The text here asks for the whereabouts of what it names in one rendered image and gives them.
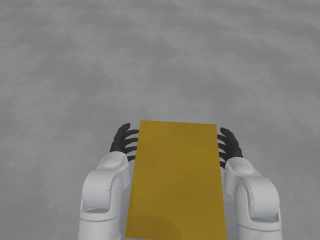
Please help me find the carton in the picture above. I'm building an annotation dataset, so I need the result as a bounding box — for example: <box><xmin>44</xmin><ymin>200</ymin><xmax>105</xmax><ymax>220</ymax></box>
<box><xmin>125</xmin><ymin>120</ymin><xmax>227</xmax><ymax>240</ymax></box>

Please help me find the right robot hand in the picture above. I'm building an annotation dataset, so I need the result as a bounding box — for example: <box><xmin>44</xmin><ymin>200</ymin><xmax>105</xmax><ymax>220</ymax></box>
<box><xmin>217</xmin><ymin>127</ymin><xmax>243</xmax><ymax>169</ymax></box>

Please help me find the right robot forearm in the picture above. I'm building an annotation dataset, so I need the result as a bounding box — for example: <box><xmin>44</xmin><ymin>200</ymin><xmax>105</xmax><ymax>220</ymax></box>
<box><xmin>223</xmin><ymin>157</ymin><xmax>283</xmax><ymax>240</ymax></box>

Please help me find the left robot hand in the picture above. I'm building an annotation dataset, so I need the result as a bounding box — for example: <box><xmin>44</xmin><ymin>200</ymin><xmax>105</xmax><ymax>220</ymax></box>
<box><xmin>110</xmin><ymin>123</ymin><xmax>139</xmax><ymax>162</ymax></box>

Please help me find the left robot forearm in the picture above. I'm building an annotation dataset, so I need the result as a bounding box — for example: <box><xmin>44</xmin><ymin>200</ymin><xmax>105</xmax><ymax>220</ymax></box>
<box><xmin>74</xmin><ymin>151</ymin><xmax>130</xmax><ymax>240</ymax></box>

